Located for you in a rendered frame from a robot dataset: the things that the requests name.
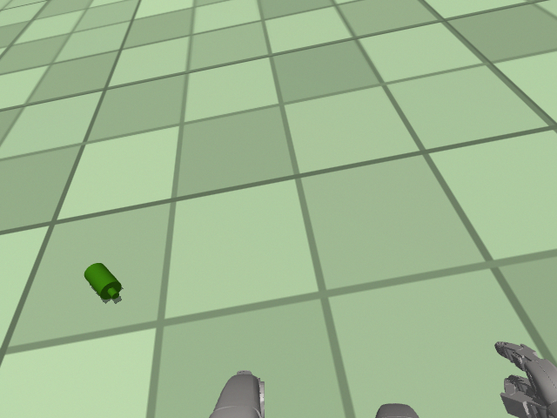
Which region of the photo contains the right robot hand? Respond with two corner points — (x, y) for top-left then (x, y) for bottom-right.
(494, 341), (557, 418)

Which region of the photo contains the bottle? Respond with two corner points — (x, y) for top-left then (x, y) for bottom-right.
(84, 263), (121, 300)

